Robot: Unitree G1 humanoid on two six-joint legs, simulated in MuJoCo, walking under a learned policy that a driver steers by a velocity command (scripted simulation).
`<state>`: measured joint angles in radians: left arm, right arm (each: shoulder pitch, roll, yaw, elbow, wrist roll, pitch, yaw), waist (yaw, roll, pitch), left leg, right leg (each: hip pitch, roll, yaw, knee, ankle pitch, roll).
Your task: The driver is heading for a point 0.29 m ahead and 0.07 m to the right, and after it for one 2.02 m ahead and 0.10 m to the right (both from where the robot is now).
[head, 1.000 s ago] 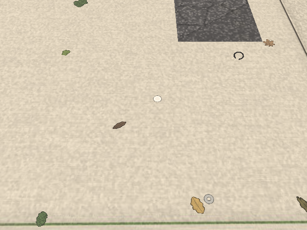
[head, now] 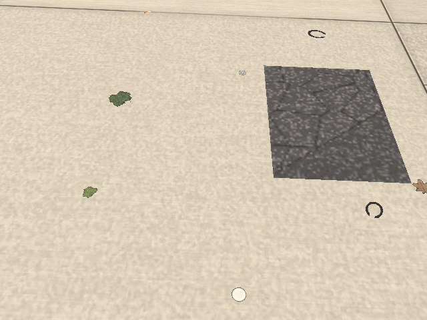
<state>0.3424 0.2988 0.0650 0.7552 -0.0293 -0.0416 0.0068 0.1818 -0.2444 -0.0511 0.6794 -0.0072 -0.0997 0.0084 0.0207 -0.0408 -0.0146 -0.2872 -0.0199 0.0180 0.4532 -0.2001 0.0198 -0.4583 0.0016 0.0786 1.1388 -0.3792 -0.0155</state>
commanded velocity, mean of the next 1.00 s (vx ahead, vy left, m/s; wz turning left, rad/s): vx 0.18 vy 0.00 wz -0.08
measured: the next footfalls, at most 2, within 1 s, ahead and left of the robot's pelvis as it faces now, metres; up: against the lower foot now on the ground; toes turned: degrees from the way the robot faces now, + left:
right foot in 0.34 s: +0.31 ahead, -0.17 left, +0.00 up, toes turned -14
left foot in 0.84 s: +0.28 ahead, +0.06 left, +0.00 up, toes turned -4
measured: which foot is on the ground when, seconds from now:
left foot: down 0.00-0.32, up 0.34-0.82, down 0.84-1.00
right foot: up 0.00-0.32, down 0.34-0.84, up 0.86-1.00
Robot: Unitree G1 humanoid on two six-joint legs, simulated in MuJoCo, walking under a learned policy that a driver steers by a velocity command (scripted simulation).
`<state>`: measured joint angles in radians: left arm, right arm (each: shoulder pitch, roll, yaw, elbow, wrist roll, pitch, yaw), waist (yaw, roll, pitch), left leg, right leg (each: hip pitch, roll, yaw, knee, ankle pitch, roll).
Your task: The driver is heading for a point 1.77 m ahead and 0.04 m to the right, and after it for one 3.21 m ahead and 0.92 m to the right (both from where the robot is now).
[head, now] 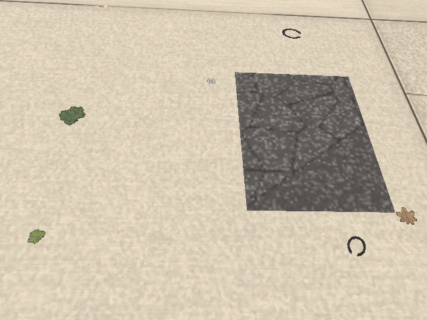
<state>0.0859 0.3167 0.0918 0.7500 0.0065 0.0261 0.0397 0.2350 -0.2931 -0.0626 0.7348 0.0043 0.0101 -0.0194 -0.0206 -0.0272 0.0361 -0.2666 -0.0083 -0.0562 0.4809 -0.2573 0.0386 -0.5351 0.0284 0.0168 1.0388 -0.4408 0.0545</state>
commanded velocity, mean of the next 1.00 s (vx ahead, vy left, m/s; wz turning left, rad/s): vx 0.00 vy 0.00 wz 0.01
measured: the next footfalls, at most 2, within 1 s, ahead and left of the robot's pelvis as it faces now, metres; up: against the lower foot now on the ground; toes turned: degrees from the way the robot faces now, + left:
right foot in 0.28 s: +0.08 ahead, -0.13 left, +0.00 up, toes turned +16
left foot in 0.60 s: +0.01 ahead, +0.11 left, +0.00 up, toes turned +5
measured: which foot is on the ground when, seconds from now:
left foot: down 0.00-0.28, up 0.30-0.58, down 0.60-0.94, up 0.96-1.00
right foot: up 0.00-0.26, down 0.28-0.62, up 0.64-0.92, down 0.94-1.00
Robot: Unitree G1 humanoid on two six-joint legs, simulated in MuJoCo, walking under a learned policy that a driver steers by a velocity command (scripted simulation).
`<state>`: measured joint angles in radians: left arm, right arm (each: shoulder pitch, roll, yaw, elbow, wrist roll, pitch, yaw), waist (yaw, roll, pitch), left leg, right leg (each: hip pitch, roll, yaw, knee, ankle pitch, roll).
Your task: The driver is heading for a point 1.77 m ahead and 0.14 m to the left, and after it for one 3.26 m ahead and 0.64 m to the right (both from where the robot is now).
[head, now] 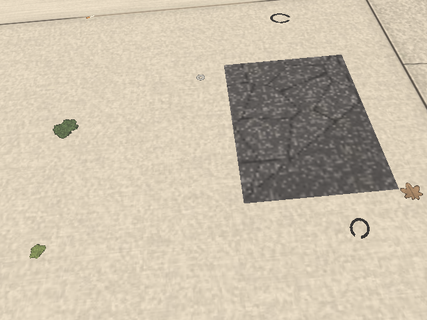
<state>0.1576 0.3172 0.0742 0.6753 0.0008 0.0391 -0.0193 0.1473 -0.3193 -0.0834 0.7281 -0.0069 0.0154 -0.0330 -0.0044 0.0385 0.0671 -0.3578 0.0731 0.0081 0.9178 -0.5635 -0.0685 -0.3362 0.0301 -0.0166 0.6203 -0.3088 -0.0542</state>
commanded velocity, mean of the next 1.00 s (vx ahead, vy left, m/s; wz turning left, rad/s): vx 0.00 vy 0.00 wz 0.10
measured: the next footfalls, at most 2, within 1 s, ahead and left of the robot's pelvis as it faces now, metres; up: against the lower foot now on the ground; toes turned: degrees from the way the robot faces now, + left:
left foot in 0.40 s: +0.08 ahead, +0.14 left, +0.00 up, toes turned -10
left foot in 0.94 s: +0.05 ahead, +0.17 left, +0.00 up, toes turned +10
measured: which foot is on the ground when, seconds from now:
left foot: up 0.00-0.38, down 0.40-0.64, up 0.66-0.92, down 0.94-1.00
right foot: down 0.00-0.94, up 0.96-1.00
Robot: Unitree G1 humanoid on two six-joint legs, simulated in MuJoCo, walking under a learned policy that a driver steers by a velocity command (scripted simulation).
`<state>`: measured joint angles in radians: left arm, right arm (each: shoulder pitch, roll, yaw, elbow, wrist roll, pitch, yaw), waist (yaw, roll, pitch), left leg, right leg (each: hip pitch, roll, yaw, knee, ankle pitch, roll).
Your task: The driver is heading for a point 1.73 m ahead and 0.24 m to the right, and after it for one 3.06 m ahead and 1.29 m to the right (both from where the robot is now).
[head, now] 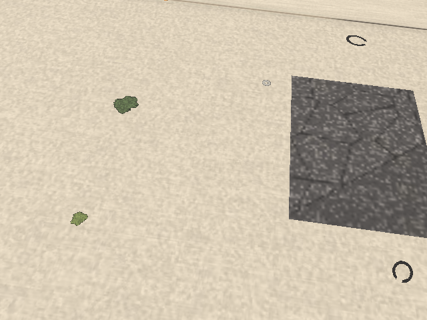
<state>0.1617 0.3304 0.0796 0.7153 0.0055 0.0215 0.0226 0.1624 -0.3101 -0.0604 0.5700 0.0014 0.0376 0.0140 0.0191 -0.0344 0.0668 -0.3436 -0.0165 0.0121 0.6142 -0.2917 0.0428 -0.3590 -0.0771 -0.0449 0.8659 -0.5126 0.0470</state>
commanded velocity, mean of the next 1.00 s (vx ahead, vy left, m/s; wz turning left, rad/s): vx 0.39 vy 0.00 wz -0.21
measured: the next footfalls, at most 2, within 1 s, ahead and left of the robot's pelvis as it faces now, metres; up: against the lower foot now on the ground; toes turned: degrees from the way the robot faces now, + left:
right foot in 0.52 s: +0.25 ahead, -0.14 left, +0.00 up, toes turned -3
left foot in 0.98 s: +0.61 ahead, +0.00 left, +0.00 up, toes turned -21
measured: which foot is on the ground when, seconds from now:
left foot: down 0.00-0.54, up 0.56-0.96, down 0.98-1.00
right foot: up 0.00-0.50, down 0.52-1.00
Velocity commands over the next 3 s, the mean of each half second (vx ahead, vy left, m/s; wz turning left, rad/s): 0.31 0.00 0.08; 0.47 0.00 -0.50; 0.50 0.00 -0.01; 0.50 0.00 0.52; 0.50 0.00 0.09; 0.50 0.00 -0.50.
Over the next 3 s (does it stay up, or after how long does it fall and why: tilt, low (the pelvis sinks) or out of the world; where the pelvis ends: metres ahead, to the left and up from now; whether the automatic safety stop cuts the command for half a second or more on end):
stays up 1.49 -0.18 0.00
